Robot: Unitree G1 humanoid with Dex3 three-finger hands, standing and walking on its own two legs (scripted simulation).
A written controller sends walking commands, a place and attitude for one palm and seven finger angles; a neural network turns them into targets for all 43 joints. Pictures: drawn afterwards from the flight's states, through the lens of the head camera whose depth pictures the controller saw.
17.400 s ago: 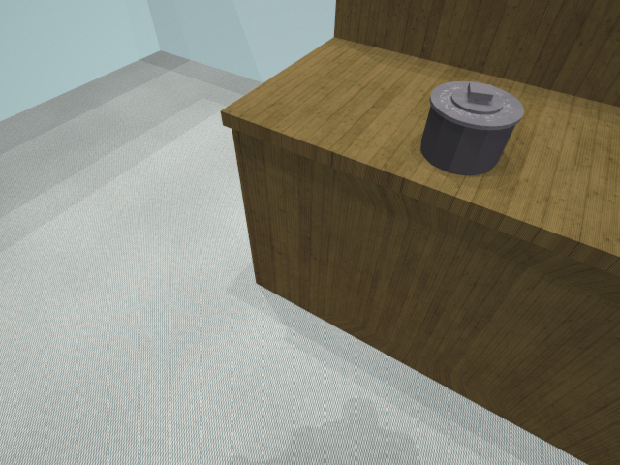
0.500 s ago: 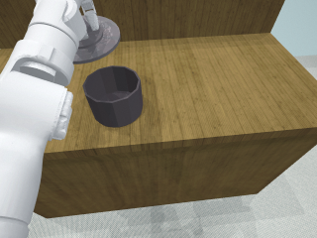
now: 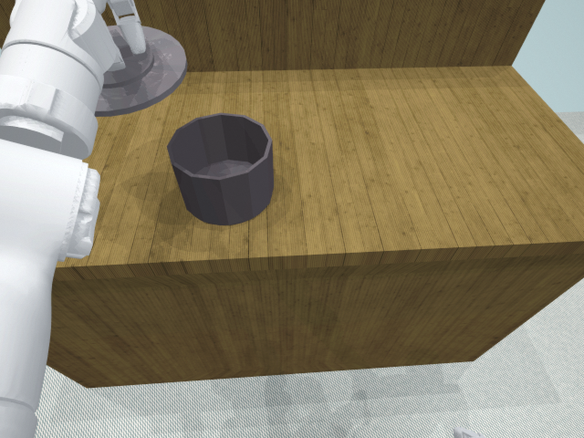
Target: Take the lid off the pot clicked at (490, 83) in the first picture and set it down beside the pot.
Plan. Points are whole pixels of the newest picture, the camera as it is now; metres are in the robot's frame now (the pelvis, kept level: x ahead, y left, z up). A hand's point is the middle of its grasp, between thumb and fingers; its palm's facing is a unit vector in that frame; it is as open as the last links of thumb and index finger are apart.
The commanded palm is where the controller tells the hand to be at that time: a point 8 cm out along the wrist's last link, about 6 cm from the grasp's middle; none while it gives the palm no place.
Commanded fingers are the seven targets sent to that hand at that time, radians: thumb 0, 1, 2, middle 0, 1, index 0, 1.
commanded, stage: move the lid sideways beside the pot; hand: left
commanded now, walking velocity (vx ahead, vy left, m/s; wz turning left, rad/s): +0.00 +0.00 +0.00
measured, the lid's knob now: (107, 47) +0.52 +0.20 +0.27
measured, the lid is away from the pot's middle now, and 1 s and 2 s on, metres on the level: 0.11 0.22 0.25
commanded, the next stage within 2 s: lower the lid onto the table in 1.34 s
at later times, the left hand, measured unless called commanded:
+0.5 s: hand (56, 43) +0.50 +0.25 +0.29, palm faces -0.21 -0.15 -0.97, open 6.1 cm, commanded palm +0.50 +0.24 +0.35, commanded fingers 0.00 0.73 0.91 -0.69 -1.12 -0.89 -1.16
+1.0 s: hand (3, 60) +0.47 +0.29 +0.28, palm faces -0.23 -0.16 -0.96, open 6.1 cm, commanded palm +0.50 +0.29 +0.35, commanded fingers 0.00 0.73 0.91 -0.69 -1.12 -0.89 -1.16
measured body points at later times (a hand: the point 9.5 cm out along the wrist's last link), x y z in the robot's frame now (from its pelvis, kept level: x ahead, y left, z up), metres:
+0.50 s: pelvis +0.01 +0.01 +0.00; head +0.05 +0.01 +0.45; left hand +0.51 +0.25 +0.34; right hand +0.05 -0.27 -0.13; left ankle +0.02 +0.09 -0.74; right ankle -0.04 -0.13 -0.74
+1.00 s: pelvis +0.00 +0.01 +0.00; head +0.04 +0.00 +0.45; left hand +0.48 +0.30 +0.33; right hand +0.07 -0.27 -0.12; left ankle +0.02 +0.09 -0.74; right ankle -0.04 -0.13 -0.74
